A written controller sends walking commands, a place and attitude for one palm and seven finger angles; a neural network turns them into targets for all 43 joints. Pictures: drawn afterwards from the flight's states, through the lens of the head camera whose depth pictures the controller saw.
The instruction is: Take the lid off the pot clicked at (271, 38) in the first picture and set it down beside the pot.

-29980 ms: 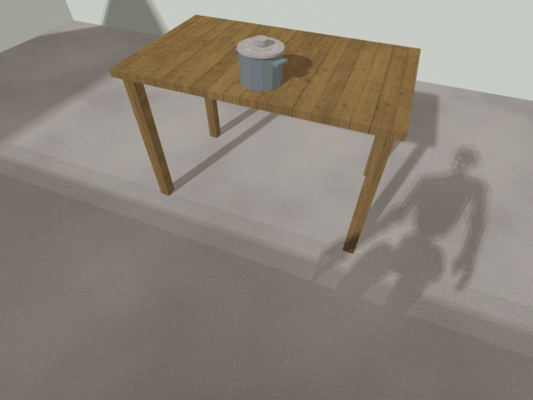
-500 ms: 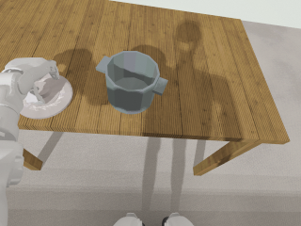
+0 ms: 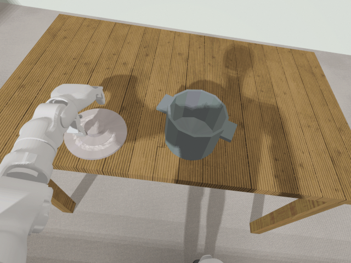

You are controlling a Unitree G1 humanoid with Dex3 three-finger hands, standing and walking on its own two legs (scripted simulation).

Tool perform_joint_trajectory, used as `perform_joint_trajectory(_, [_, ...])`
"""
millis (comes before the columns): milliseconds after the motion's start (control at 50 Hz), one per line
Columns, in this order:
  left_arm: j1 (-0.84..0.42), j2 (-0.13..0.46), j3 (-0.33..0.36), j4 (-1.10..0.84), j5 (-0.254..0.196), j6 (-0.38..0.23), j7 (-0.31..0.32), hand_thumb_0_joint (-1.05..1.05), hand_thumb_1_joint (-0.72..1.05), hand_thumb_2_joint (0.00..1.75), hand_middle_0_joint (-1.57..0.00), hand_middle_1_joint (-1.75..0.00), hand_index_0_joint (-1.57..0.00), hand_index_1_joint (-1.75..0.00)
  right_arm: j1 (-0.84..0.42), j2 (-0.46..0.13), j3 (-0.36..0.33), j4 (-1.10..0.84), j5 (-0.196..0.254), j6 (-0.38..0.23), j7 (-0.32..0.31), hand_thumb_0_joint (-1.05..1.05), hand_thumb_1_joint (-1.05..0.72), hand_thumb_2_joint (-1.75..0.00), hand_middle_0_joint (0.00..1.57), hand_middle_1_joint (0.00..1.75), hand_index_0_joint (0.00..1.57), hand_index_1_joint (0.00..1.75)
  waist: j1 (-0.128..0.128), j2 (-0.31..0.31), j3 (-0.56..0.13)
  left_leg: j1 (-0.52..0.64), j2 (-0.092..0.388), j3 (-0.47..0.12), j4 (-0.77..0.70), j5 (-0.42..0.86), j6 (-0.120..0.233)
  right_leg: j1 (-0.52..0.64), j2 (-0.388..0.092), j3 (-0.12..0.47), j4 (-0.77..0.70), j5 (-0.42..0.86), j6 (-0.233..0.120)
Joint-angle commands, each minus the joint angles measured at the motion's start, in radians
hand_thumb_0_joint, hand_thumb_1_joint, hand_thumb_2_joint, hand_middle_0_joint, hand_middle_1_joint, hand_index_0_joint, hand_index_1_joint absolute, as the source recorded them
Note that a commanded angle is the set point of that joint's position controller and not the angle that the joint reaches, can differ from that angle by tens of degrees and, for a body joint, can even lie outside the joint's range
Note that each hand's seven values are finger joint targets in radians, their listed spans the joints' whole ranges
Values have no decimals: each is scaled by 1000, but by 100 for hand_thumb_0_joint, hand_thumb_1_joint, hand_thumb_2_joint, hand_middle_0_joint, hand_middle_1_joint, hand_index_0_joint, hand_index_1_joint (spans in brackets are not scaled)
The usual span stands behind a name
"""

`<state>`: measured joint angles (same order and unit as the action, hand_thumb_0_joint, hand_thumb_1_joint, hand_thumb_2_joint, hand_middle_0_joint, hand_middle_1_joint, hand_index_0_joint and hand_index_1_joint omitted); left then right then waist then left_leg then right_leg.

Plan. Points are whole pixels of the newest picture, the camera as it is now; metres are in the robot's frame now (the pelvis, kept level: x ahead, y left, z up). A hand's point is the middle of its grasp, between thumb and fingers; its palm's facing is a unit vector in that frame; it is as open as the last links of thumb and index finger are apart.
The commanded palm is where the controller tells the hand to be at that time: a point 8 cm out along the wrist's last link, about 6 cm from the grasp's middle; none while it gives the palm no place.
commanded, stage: stand still and regain balance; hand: left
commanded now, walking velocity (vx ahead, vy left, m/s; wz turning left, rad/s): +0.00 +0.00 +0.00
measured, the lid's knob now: (94, 127) +0.44 +0.21 -0.01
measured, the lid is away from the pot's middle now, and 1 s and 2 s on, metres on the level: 0.25 0.25 0.25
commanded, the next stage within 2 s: draw the hand back to the body in 1.84 s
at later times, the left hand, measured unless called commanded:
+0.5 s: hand (63, 70) +0.58 +0.31 +0.05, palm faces -0.08 -0.99 -0.13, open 11.2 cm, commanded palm +0.57 +0.41 +0.11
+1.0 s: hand (76, 24) +0.68 +0.28 +0.12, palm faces -0.30 -0.93 -0.22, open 11.2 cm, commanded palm +0.70 +0.41 +0.11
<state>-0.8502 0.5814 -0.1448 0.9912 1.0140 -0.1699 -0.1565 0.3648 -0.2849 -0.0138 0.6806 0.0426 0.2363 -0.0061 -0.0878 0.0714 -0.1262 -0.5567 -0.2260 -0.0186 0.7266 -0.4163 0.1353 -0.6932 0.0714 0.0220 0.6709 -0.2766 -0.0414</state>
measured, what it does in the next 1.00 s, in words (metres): steps to the left: right foot, then left foot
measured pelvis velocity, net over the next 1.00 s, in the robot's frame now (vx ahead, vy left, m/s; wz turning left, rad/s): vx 0.24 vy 0.26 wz -0.08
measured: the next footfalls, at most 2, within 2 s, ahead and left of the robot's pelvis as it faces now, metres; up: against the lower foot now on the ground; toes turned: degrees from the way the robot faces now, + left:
right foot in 0.20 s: +0.09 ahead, -0.18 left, +0.01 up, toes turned +15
left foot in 0.28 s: +0.03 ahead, +0.19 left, +0.00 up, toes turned -3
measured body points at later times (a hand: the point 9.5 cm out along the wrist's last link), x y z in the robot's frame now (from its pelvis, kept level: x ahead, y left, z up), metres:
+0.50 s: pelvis +0.16 +0.16 +0.00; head +0.29 +0.24 +0.42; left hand +0.58 +0.37 +0.06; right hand +0.31 -0.02 -0.12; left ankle +0.00 +0.19 -0.67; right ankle +0.21 +0.15 -0.66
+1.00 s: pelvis +0.24 +0.26 -0.01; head +0.30 +0.27 +0.43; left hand +0.69 +0.33 +0.14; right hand +0.32 +0.00 -0.13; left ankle +0.40 +0.35 -0.70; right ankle +0.24 +0.09 -0.51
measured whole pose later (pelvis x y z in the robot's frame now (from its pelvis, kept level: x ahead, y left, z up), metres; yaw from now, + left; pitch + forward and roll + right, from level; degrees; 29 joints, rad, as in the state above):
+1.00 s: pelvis +0.24 +0.26 -0.01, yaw -4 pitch -6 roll +0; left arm -0.74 0.25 -0.06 0.58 -0.01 -0.05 -0.06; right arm 0.17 -0.21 0.01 0.74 0.04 0.03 0.01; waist -0.08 -0.06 0.22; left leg -0.52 -0.05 -0.03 0.82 -0.20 0.03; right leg -0.74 0.10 0.17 1.86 -0.45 0.05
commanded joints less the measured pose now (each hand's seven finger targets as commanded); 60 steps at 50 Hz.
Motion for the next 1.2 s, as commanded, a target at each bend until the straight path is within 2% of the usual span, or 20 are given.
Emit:
perform_joint_trajectory(0, [-562,157,15,-249,-43,48,65,0,-4,70,-37,-82,-37,-82,20,-173,-55,-65,-1,-20,11,0,-90,-90,20,30,20,30,-8,77,-310,628,349,-415,-136,1014,-308,-203,-32,29,51,-37,2])
perform_joint_trajectory(80, [-836,-111,82,-72,-590,30,175,0,-4,70,-37,-82,-37,-82,149,-112,-143,-161,6,-234,70,0,-90,-90,20,30,20,30,96,-35,-10,490,465,-595,-396,964,-690,-46,30,-29,270,186,-19])
perform_joint_trajectory(120, [-579,8,226,-82,-775,46,181,0,-4,70,-37,-82,-37,-82,33,-151,-143,-153,-11,-212,71,0,-90,-90,20,30,20,30,249,179,-56,154,150,-89,107,1562,-905,524,106,-248,-48,-109,-89])
perform_joint_trajectory(140, [-459,99,319,-59,-804,18,193,0,-4,70,-37,-82,-37,-82,91,-160,-143,-136,45,-217,65,0,-90,-90,20,30,20,30,339,-437,-262,-176,43,-88,1236,1098,-744,834,-199,-36,-201,229,-262])
perform_joint_trajectory(160, [-474,131,321,-165,-855,9,162,0,-4,70,-37,-82,-37,-82,1,-185,-158,-162,108,-254,37,0,-90,-90,20,30,20,30,301,-977,-423,-392,123,-406,1810,-412,-147,784,-532,522,-61,634,-369])
perform_joint_trajectory(200, [-321,180,452,-216,-886,123,208,0,-4,70,-37,-82,-37,-82,116,-161,-156,-178,43,-272,133,0,-90,-90,20,30,20,30,88,-440,-198,-269,372,-647,659,-482,634,479,-409,255,226,543,87])
perform_joint_trajectory(220, [-416,43,379,-379,-977,107,217,0,-4,70,-37,-82,-37,-82,37,-56,-150,-189,-30,-295,113,0,-90,-90,20,30,20,30,8,130,50,474,350,-278,-39,215,-2,-65,-99,-150,206,209,371])
perform_joint_trajectory(240, [-375,40,326,-355,-877,23,195,0,-4,70,-37,-82,-37,-82,-104,-103,-137,-81,-72,-255,69,0,-90,-90,20,30,20,30,73,630,-159,857,331,-376,-156,834,-193,-286,-22,8,539,-80,146])
perform_joint_trajectory(260, [-335,-85,313,-381,-891,-20,169,0,-4,70,-37,-82,-37,-82,-109,-79,-126,-164,-66,-280,80,0,-90,-90,20,30,20,30,50,509,-117,708,303,-308,-266,1058,-1097,-221,-16,-19,743,-103,18])
perform_joint_trajectory(320, [-404,-690,-197,-559,-1069,-18,48,0,-4,70,-37,-82,-37,-82,-72,-15,-64,-249,47,-275,108,0,-90,-90,20,30,20,30,-41,257,224,685,359,-276,-94,1110,519,-475,20,-110,837,-499,83])
perform_joint_trajectory(400, [-837,-512,-140,-891,-1085,4,103,0,-4,70,-37,-82,-37,-82,-189,-19,-14,-266,71,-353,110,0,-90,-90,20,30,20,30,38,36,-37,760,186,-130,-190,1159,-563,-300,27,-263,697,-186,-14])
perform_joint_trajectory(500, [-339,227,513,-797,-1079,47,240,0,-4,70,-37,-82,-37,-82,-141,-56,-3,-182,-1,-382,30,0,-90,-90,20,30,20,30,279,-374,-640,-287,58,-140,1337,-1,-218,1432,-379,583,-57,1078,-325])
perform_joint_trajectory(560, [-395,137,452,-872,-1042,69,239,0,-4,70,-37,-82,-37,-82,-135,-5,-3,-183,18,-335,28,0,-90,-90,20,30,20,30,134,-91,-176,-468,119,-165,1106,-86,-124,987,-264,469,-117,838,253])
perform_joint_trajectory(720, [-240,-400,24,-853,-1093,7,151,0,-4,70,-37,-82,-37,-82,-236,54,17,-210,37,-333,61,0,-90,-90,20,30,20,30,120,-170,-234,-524,132,162,746,-30,-87,1397,-149,85,-91,1066,65])
perform_joint_trajectory(800, [-54,-402,9,-1139,-1120,44,116,0,-4,70,-37,-82,-37,-82,-186,-14,-46,-188,78,-325,96,0,-90,-90,20,30,20,30,16,28,-789,588,179,-60,-201,660,63,738,-57,54,553,1029,205])
perform_joint_trajectory(840, [-153,-255,219,-1221,-1100,16,133,0,-4,70,-37,-82,-37,-82,-209,-27,-73,-152,41,-293,102,0,-90,-90,20,30,20,30,25,323,-1051,1055,555,-577,-17,1151,227,86,67,236,1259,-183,96])
perform_joint_trajectory(880, [-416,-182,151,-894,-1033,71,114,0,-4,70,-37,-82,-37,-82,-168,-104,-1,-137,21,-320,66,0,-90,-90,20,30,20,30,-29,60,-126,664,479,-476,-196,1065,-39,-233,102,144,1452,-187,108])
perform_joint_trajectory(900, [-363,-202,204,-585,-1012,91,126,0,-4,70,-37,-82,-37,-82,-240,-122,-17,-117,-18,-320,38,0,-90,-90,20,30,20,30,33,83,74,393,589,-687,-258,778,241,-301,19,210,1365,-236,96])
perform_joint_trajectory(1060, [-495,180,466,-261,-1008,5,184,0,-4,70,-37,-82,-37,-82,-84,-64,-4,-147,3,-155,-69,0,-90,-90,20,30,20,30,99,-19,-233,-239,386,-102,-51,-283,-56,791,-73,-40,123,-109,58])
perform_joint_trajectory(1180, [-421,-311,126,-179,-1089,77,140,0,-4,70,-37,-82,-37,-82,-156,-66,-19,-102,1,-324,-65,0,-90,-90,20,30,20,30,41,-395,-70,75,184,-30,616,15,-180,264,-284,349,-390,-390,-44])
